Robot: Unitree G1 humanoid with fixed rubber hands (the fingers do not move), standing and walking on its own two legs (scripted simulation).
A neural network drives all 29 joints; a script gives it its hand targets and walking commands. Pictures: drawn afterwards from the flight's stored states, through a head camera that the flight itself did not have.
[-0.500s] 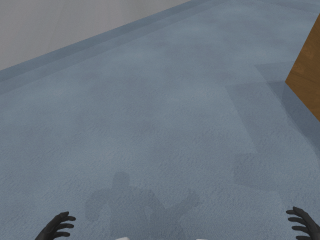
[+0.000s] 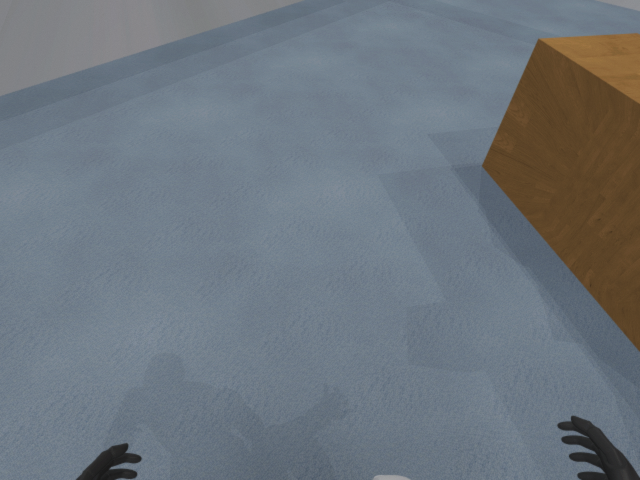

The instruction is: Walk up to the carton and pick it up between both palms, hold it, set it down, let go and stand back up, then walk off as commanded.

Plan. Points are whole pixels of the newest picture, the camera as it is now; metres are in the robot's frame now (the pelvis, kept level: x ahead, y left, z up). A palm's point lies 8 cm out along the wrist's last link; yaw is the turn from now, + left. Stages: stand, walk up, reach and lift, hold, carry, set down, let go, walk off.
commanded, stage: walk up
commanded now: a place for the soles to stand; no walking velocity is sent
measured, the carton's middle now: out of the picture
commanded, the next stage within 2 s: none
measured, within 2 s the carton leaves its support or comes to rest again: neither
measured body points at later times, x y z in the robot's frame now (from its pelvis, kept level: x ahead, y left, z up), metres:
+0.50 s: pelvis +0.09 -0.03 -0.02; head +0.10 -0.04 +0.43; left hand +0.28 +0.24 -0.09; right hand +0.14 -0.40 -0.07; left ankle +0.17 +0.09 -0.72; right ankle +0.05 -0.18 -0.73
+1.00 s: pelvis +0.23 -0.08 -0.02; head +0.24 -0.10 +0.43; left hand +0.53 +0.08 -0.08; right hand +0.13 -0.42 -0.10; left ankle +0.23 +0.08 -0.66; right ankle +0.19 -0.22 -0.73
